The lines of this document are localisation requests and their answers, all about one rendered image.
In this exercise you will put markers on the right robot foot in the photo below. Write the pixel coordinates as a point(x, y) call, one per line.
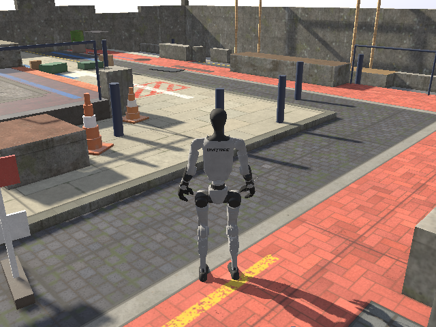
point(234, 273)

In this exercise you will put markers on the left robot thigh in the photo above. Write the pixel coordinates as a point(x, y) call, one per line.
point(201, 200)

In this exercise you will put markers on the right robot hand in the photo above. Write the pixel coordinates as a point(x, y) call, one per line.
point(245, 188)

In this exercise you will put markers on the left robot hand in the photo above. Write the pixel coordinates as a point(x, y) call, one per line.
point(181, 192)

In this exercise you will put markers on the robot right upper arm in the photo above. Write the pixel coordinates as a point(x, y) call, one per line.
point(239, 145)

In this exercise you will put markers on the robot right forearm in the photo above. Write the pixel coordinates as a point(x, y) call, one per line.
point(249, 179)

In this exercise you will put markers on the robot left forearm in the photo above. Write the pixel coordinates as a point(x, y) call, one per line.
point(185, 180)

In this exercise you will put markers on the robot left upper arm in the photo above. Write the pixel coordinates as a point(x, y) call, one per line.
point(193, 155)

